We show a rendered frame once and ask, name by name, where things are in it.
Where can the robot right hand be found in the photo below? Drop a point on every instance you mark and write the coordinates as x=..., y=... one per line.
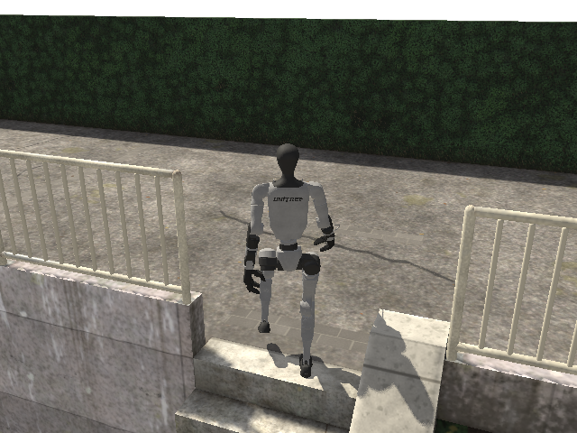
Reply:
x=322, y=239

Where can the robot left thigh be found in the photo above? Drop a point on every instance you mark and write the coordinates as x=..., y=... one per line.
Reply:
x=268, y=262

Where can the robot left hand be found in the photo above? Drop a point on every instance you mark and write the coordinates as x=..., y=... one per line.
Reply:
x=248, y=280

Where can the left robot upper arm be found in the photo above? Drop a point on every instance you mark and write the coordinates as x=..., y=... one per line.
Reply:
x=259, y=192

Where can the robot right forearm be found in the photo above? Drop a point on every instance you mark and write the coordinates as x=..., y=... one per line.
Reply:
x=329, y=232

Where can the robot thigh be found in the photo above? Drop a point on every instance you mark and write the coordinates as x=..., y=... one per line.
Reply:
x=268, y=262
x=310, y=272

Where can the robot right thigh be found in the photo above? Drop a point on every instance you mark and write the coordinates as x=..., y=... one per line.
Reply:
x=310, y=272

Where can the right robot upper arm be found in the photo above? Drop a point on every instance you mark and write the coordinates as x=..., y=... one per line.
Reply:
x=316, y=191

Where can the robot left forearm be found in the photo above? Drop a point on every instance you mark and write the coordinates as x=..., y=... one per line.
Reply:
x=251, y=249

